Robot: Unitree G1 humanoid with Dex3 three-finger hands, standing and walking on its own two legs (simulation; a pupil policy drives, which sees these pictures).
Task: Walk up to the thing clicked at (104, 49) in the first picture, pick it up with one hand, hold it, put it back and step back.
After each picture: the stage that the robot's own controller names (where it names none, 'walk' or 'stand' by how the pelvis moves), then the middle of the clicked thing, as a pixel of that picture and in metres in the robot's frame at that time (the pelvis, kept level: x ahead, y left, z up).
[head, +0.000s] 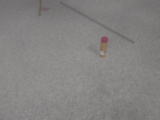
stand; (103, 47) +1.24 -0.22 -0.66
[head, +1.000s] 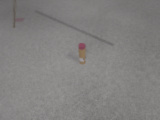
walk; (82, 54) +1.16 +0.09 -0.63
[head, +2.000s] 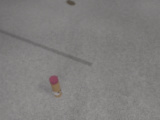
walk; (55, 87) +0.71 +0.28 -0.64
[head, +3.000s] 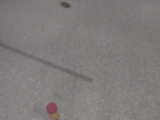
stand; (53, 113) +0.46 +0.21 -0.63
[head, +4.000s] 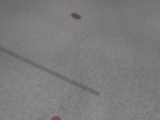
stand; out of the picture +0.41 +0.21 -0.65
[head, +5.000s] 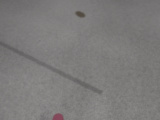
stand; out of the picture +0.42 +0.20 -0.65
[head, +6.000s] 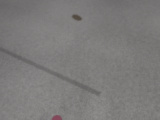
stand; out of the picture +0.43 +0.21 -0.66
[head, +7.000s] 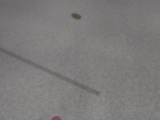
stand; out of the picture +0.41 +0.22 -0.66
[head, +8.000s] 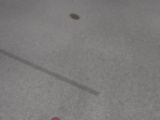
stand; out of the picture +0.41 +0.22 -0.66
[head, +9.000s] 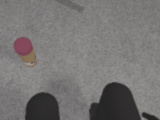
go down; (27, 54) +0.50 +0.20 -0.33
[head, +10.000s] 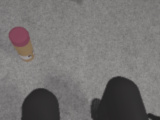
approach; (24, 47) +0.52 +0.20 -0.28
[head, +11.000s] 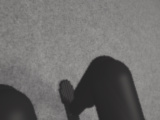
close in; out of the picture +0.52 +0.25 -0.18
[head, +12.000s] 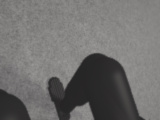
close; out of the picture +0.51 +0.26 -0.18
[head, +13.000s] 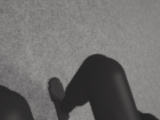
lift; out of the picture +0.47 +0.24 -0.19
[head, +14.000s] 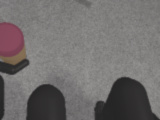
lift; (12, 52) +0.40 +0.23 -0.05
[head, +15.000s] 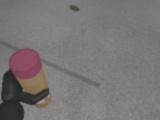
hold; (35, 83) +0.32 +0.17 +0.08
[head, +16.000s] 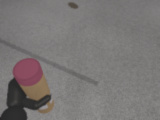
hold; (37, 90) +0.32 +0.17 +0.03
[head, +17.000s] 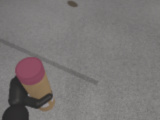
crouch; (39, 88) +0.32 +0.16 +0.03
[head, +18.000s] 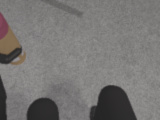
crouch; (6, 43) +0.47 +0.20 -0.05
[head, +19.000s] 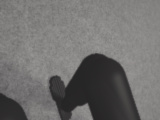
lower; out of the picture +0.50 +0.24 -0.19
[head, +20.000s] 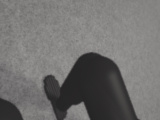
lower; out of the picture +0.51 +0.26 -0.19
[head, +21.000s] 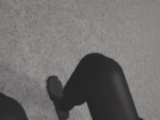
lower; out of the picture +0.50 +0.25 -0.19
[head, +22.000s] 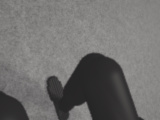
lower; out of the picture +0.49 +0.25 -0.19
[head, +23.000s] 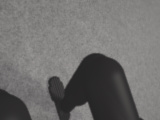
loosen; out of the picture +0.49 +0.24 -0.19
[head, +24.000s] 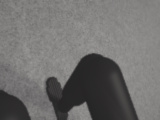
withdraw; out of the picture +0.49 +0.24 -0.19
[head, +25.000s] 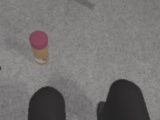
walk; (40, 50) +0.51 +0.17 -0.27
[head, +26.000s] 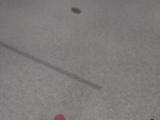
stand; out of the picture +0.40 +0.15 -0.59
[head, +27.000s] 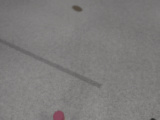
stand; out of the picture +0.42 +0.17 -0.60
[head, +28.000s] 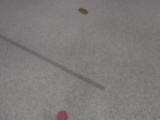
stand; out of the picture +0.42 +0.16 -0.62
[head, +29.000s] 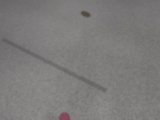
walk; out of the picture +0.43 +0.17 -0.65
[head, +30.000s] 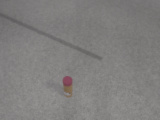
walk; (68, 87) +0.59 +0.10 -0.63
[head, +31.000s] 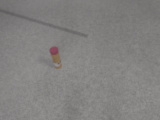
walk; (56, 58) +0.88 +0.27 -0.62
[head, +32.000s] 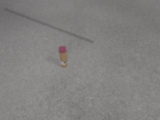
stand; (63, 57) +1.04 +0.19 -0.64
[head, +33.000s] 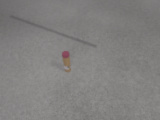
stand; (66, 62) +1.04 +0.19 -0.66
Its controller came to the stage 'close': yes
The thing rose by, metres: 0.69
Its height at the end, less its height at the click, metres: +0.00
